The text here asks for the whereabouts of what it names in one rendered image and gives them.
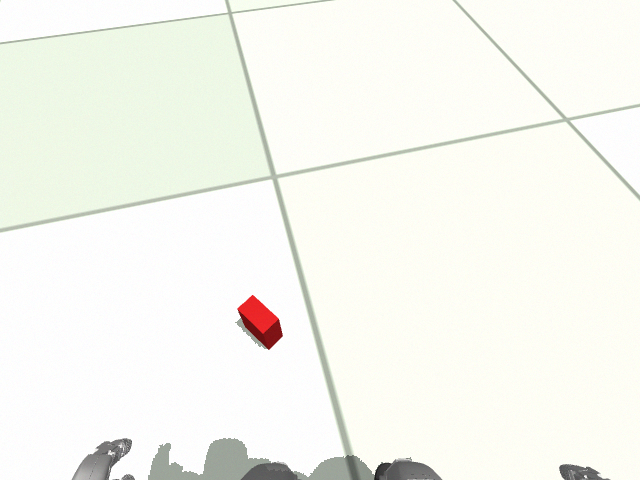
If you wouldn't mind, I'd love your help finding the carton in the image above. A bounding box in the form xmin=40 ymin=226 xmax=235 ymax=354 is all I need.
xmin=237 ymin=295 xmax=283 ymax=350

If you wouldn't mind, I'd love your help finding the left robot hand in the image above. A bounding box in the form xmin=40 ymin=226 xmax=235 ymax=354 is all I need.
xmin=72 ymin=438 xmax=135 ymax=480

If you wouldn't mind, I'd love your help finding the right robot foot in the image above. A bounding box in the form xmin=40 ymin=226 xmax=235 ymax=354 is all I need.
xmin=374 ymin=463 xmax=391 ymax=480

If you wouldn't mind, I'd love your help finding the right robot hand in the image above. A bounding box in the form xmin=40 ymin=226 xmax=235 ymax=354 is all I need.
xmin=559 ymin=464 xmax=610 ymax=480

